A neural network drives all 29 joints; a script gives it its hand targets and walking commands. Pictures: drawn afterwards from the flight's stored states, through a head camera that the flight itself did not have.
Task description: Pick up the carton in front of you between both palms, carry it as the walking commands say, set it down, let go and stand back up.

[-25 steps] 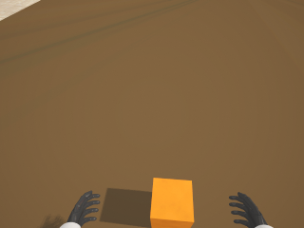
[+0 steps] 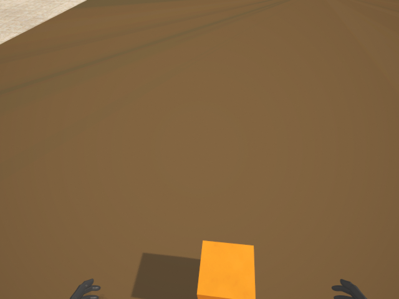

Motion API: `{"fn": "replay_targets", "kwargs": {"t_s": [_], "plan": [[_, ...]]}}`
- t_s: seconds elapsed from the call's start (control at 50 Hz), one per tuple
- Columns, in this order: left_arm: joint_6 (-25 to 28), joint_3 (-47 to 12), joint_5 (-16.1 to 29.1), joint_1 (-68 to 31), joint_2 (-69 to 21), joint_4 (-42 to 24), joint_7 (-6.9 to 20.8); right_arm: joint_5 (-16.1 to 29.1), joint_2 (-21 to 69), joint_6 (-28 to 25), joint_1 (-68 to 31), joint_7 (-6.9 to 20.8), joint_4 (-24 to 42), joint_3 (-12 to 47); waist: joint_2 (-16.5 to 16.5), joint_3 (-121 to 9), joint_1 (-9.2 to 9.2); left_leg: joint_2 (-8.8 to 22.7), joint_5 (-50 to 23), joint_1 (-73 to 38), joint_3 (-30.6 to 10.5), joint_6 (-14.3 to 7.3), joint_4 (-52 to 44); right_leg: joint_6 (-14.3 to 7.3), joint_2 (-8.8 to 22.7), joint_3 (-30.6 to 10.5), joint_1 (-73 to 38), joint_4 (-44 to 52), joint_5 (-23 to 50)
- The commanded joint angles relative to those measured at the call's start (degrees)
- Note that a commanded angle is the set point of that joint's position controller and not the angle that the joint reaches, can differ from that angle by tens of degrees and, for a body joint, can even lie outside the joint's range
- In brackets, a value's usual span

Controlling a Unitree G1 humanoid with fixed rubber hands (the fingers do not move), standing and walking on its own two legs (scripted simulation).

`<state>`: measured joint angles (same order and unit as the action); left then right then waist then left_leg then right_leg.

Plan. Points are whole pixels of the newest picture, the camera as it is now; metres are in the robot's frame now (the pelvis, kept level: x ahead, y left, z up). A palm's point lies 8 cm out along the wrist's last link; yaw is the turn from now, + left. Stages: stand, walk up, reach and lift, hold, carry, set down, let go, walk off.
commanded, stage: stand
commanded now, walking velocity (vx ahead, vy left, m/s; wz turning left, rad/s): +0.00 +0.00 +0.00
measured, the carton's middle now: (225, 278) +0.35 -0.05 -0.65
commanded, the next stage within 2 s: none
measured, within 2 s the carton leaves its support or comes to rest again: neither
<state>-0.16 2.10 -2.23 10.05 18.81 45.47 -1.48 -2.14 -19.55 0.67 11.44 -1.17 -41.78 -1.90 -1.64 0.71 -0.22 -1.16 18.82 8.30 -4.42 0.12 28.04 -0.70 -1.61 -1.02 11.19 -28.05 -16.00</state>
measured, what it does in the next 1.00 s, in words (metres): stands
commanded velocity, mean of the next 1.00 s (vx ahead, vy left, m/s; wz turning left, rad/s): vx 0.00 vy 0.00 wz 0.00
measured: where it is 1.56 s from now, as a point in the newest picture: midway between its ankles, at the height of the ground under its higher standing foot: outside the picture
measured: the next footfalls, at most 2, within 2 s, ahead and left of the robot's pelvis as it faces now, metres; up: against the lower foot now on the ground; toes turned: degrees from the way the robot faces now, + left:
none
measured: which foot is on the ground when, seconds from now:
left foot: down 0.00-1.00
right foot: down 0.00-1.00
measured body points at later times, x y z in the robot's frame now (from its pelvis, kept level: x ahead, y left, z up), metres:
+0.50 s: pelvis -0.01 +0.00 +0.01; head -0.01 -0.01 +0.46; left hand +0.10 +0.30 -0.10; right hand +0.11 -0.30 -0.10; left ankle -0.04 +0.12 -0.74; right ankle -0.01 -0.11 -0.74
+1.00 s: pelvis -0.02 +0.00 +0.01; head -0.02 -0.01 +0.46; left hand +0.08 +0.31 -0.10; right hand +0.08 -0.31 -0.11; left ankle -0.04 +0.12 -0.74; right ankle -0.01 -0.11 -0.74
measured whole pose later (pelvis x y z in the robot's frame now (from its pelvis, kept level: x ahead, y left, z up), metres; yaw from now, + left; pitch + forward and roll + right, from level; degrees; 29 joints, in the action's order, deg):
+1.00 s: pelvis -0.02 +0.00 +0.01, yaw +0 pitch -3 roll +0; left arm 0.4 1.0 -1.0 6.5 21.3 59.1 -0.4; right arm -1.3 -22.1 -0.7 9.4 -1.2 -55.1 0.2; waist -0.9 1.5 -0.6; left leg -0.7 13.7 4.8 -4.1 0.5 21.1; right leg -0.8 -1.4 -1.1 7.8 -21.3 -11.0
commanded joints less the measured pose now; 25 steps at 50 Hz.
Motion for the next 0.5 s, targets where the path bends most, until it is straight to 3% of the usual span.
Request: {"fn": "replay_targets", "kwargs": {"t_s": [0.0,0.48], "plan": [[0.9,1.9,0.2,-1.9,8.9,-2.1,-0.2,0.1,-8.2,-1.0,-1.4,-0.3,2.5,-1.8,1.7,-2.7,-0.04,4.7,-17.1,0.9,-3.1,-0.1,-3.3,-0.2,5.8,-4.7,-3.0,3.9,16.1],[1.0,1.0,0.8,-4.7,10.7,6.3,0.4,0.6,-10.5,-1.7,-2.8,-0.6,-5.5,-0.2,1.3,-1.0,-0.4,6.0,-14.8,0.3,-3.9,-0.7,-7.8,-0.6,6.7,-5.8,-5.1,7.7,13.7]]}}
